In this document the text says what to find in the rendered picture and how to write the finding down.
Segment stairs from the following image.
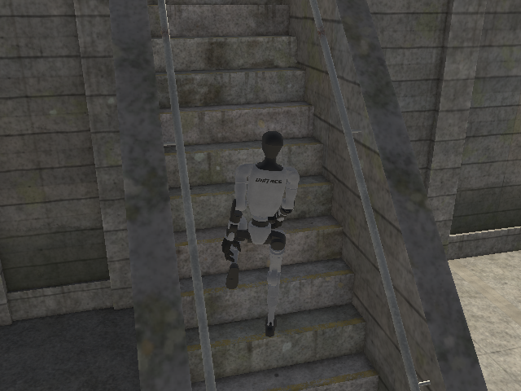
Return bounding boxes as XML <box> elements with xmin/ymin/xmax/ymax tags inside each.
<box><xmin>147</xmin><ymin>0</ymin><xmax>379</xmax><ymax>391</ymax></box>

